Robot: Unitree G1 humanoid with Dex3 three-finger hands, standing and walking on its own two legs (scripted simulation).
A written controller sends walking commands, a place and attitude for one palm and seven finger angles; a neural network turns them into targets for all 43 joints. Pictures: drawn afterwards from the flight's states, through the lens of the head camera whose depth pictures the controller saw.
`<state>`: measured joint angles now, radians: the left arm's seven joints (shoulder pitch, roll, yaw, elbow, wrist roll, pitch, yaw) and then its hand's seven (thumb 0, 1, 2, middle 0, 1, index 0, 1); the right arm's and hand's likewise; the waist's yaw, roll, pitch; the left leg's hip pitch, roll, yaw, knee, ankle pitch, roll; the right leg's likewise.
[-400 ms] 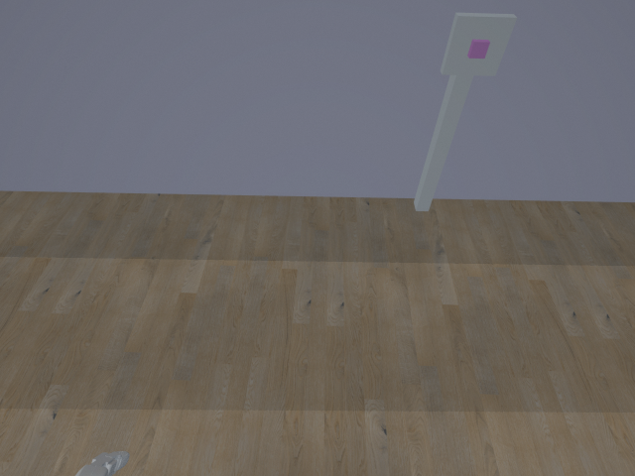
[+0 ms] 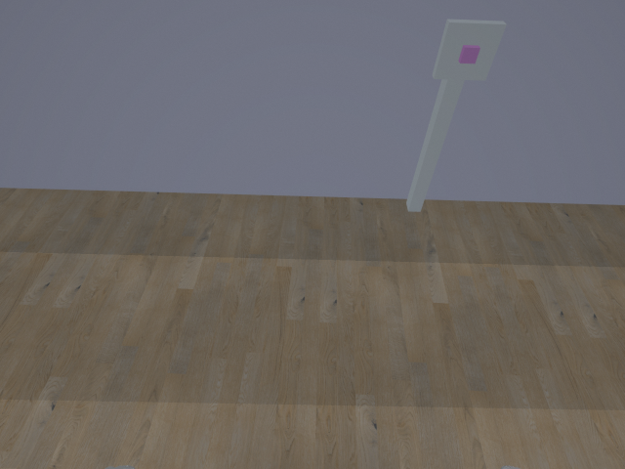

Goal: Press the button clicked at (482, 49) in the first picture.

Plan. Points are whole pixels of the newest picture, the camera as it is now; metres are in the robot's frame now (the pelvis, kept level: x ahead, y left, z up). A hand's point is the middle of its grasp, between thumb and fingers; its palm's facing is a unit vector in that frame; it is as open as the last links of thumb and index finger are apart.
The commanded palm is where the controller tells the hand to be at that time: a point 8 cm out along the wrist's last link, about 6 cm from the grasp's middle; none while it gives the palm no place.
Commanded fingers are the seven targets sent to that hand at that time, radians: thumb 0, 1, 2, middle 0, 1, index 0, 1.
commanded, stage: stand and wait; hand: left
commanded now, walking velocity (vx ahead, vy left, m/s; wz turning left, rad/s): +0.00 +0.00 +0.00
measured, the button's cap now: (468, 54) +1.34 -0.44 -0.02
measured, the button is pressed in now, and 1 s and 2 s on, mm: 0 0 0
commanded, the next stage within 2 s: look at it before walking up in 0.56 s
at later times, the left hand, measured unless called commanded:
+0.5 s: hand out of the picture +0.06 +0.24 -0.15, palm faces -0.03 -0.94 -0.34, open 7.4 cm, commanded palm none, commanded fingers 0.00 0.90 0.90 -0.20 -0.30 -0.20 -0.30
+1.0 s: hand out of the picture +0.06 +0.23 -0.15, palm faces -0.03 -0.94 -0.33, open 7.4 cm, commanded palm none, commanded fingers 0.00 0.90 0.90 -0.20 -0.30 -0.20 -0.30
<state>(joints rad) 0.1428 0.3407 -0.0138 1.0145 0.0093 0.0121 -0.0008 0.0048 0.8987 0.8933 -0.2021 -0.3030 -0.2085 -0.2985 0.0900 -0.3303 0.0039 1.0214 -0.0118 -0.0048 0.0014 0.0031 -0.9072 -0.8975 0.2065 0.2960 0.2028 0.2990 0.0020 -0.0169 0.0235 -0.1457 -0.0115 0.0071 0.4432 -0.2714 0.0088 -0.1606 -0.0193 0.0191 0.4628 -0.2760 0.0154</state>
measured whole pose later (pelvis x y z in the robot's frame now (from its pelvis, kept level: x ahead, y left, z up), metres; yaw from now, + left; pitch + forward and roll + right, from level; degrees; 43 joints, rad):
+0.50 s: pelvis -0.02 -0.01 +0.00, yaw +0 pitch -2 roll +0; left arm 0.14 0.34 -0.01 1.07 0.01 0.00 0.00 0.00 0.90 0.89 -0.20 -0.30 -0.21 -0.30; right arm 0.13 -0.34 0.01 1.10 -0.01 0.00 0.01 0.00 -0.91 -0.90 0.21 0.30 0.20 0.30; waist -0.01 0.00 0.03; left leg -0.14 0.00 0.00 0.39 -0.21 -0.01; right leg -0.16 0.00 0.01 0.41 -0.22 0.00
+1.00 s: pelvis -0.02 -0.01 +0.01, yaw +0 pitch -2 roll +0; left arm 0.14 0.34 -0.01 1.09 0.01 0.00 0.00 0.00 0.90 0.89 -0.20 -0.30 -0.21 -0.30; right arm 0.12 -0.34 0.01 1.11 -0.01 -0.01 0.00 0.00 -0.91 -0.90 0.21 0.30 0.20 0.30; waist 0.00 -0.01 0.03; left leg -0.13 0.01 0.00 0.37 -0.21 -0.01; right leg -0.15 0.00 0.01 0.39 -0.22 0.00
